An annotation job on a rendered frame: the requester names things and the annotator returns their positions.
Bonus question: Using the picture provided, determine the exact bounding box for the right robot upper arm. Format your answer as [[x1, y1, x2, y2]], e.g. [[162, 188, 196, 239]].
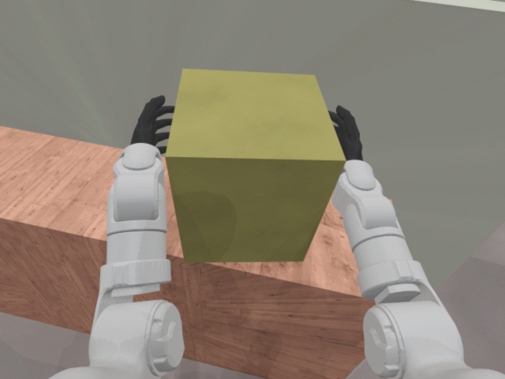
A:
[[363, 301, 505, 379]]

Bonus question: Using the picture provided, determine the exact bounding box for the pedestal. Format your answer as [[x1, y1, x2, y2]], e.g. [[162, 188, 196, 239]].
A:
[[0, 126, 392, 379]]

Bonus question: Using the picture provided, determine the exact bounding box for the robot right hand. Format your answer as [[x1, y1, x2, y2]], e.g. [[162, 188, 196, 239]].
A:
[[328, 105, 363, 161]]

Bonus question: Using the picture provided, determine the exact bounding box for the right robot forearm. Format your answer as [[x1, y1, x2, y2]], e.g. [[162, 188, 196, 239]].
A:
[[331, 159, 464, 360]]

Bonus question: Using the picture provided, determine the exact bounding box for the left robot forearm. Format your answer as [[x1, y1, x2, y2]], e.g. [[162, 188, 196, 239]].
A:
[[88, 143, 171, 361]]

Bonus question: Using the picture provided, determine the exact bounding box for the left robot upper arm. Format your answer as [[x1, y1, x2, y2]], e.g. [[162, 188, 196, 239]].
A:
[[49, 299, 185, 379]]

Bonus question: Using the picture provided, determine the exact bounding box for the carton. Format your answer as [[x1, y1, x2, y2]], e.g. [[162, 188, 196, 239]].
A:
[[165, 69, 346, 263]]

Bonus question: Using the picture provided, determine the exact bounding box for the robot left hand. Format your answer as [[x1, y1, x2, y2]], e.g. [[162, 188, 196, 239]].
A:
[[130, 96, 175, 154]]

